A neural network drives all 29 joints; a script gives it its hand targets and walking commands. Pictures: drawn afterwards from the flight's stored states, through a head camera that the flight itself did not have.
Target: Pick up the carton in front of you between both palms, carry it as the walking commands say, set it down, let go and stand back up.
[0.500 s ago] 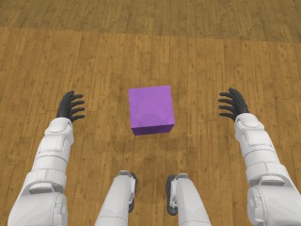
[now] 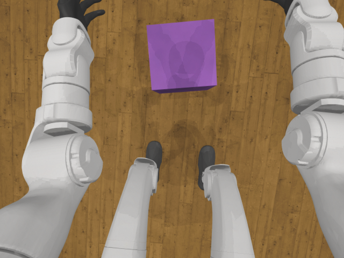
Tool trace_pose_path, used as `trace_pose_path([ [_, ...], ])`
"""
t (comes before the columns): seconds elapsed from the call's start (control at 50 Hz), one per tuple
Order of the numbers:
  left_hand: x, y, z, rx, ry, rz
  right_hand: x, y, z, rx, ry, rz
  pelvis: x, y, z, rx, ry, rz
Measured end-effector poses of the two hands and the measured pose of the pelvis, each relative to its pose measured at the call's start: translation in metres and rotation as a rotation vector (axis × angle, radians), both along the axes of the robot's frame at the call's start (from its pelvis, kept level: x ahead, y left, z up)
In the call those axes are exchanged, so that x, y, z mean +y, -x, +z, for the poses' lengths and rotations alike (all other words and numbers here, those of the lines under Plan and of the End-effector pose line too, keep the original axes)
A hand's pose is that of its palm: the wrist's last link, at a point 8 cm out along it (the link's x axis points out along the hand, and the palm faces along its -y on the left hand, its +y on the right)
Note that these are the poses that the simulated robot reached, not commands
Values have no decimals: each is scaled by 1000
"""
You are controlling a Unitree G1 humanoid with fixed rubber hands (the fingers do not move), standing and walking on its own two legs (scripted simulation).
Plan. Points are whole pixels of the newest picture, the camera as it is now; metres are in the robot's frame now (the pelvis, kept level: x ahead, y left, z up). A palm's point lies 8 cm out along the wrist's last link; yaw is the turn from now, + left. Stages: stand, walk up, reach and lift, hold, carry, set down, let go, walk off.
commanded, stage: reach and lift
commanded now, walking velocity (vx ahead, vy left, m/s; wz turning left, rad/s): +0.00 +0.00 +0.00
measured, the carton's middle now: (181, 63) +0.54 +0.03 -0.53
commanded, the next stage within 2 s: none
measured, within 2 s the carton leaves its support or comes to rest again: leaves its support in 1.76 s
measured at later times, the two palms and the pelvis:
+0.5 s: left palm (114, 58) +0.51 +0.23 -0.34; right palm (249, 47) +0.56 -0.16 -0.34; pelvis -0.01 +0.00 -0.18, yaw +2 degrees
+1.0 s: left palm (131, 62) +0.52 +0.21 -0.46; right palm (236, 58) +0.56 -0.15 -0.47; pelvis -0.03 +0.00 -0.28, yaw +2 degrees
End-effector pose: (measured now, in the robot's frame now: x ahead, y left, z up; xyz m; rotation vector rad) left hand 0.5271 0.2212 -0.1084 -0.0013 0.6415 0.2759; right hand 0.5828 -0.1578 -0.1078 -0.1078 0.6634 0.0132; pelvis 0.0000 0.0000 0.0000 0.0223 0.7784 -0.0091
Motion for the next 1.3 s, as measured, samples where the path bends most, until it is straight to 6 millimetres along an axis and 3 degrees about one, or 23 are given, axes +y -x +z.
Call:
trace_pose_path([
  [0.1, -3, 1, -27, 9, 4, 4, 5, 1, -28, 5, -9, -12, 0, -16, -4, 79, -1, 8],
  [0.18, -2, 7, -58, 32, 6, 13, 8, 7, -59, 25, -9, -24, 0, -23, -21, 138, 0, 18],
  [0.3, 4, 15, -122, 53, -2, 26, 12, 14, -127, 39, -1, -25, 0, -20, -74, 193, -3, 27],
  [0.44, 6, 19, -205, 47, -9, 17, 6, 20, -210, 18, 18, -39, -1, 0, -151, 158, -6, 35],
  [0.56, 3, 19, -253, 37, -4, 7, 0, 22, -257, 1, 24, -46, -1, 23, -209, 58, -6, 33],
  [0.68, -2, 18, -288, 66, 12, 1, 6, 22, -289, 29, 11, -38, -2, 40, -245, -34, -10, 31],
  [0.84, -8, 17, -340, 107, 16, -22, 10, 25, -340, 64, -1, -33, -2, 44, -271, -125, -10, 27],
  [0.98, -14, 9, -356, 94, 16, -43, 4, 25, -359, 53, 6, -43, -1, 34, -282, -157, -11, 31],
  [1.08, -21, 3, -352, 73, 19, -57, 5, 24, -355, 32, 1, -44, -1, 29, -288, -146, -9, 32],
  [1.3, -25, 13, -347, 82, 25, -64, 18, 31, -347, 41, -14, -21, -2, 38, -284, -149, -10, 30],
])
